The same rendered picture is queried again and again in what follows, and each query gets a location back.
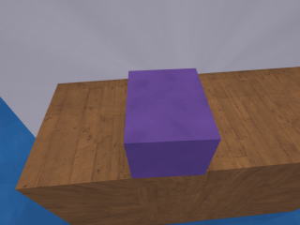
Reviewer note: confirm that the carton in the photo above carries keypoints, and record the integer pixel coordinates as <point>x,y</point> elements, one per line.
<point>169,127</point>

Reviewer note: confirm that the pedestal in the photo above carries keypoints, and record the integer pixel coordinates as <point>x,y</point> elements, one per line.
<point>78,167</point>

